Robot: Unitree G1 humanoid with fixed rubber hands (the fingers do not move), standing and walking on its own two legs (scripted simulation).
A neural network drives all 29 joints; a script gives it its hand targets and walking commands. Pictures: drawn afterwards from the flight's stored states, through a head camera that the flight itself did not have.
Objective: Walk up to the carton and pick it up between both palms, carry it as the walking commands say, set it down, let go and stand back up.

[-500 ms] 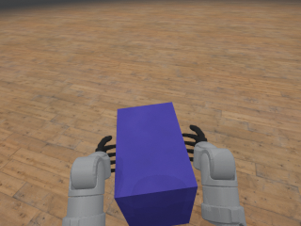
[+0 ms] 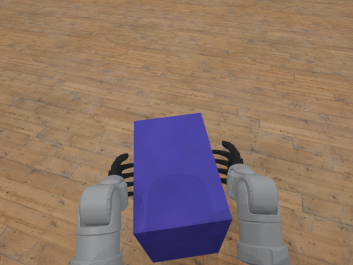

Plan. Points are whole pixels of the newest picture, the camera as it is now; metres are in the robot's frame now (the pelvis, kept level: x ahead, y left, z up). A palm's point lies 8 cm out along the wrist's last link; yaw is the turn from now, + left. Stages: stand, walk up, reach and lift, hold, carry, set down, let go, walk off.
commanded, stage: carry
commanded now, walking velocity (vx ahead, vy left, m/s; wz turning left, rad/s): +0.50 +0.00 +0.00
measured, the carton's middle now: (176, 188) +0.31 +0.00 +0.02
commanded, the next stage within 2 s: none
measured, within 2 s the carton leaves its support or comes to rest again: neither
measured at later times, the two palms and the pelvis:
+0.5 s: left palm (137, 103) +0.57 +0.11 +0.07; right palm (218, 90) +0.60 -0.13 +0.09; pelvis +0.29 -0.03 -0.01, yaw +3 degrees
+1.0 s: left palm (150, 55) +0.88 +0.09 +0.07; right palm (211, 50) +0.90 -0.16 +0.07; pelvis +0.59 -0.03 -0.02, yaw +2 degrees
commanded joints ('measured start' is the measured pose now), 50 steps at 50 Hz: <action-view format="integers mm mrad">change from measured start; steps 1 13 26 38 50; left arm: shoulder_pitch -637 -599 -627 -698 -604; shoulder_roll -1022 -995 -959 -1005 -1017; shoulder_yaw -669 -606 -656 -647 -606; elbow -198 -158 -208 -290 -141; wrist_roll -455 -414 -427 -446 -415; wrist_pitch -86 -112 -83 -127 -110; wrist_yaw -284 -276 -293 -280 -289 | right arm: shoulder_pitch -369 -461 -324 -439 -436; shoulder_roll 1069 1074 1054 1116 1077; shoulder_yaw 638 676 627 673 684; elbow -97 -60 -19 -139 -50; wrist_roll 384 437 378 422 416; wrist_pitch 2 13 10 -24 23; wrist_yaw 248 280 262 258 278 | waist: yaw -27 24 -35 -21 30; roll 90 -96 -5 60 -147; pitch -356 -426 -422 -357 -413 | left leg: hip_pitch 390 -472 305 299 -546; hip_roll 275 63 30 264 47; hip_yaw -234 -153 -14 -152 -155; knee -99 537 52 -109 654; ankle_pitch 239 -220 38 263 -257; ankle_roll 104 -46 57 134 -20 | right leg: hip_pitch -101 739 291 -47 843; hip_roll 21 -304 -115 -3 -348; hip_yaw -44 291 -116 -41 394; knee -181 -545 -157 -119 -545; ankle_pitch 69 390 486 75 353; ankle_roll -1 -192 -43 -2 -238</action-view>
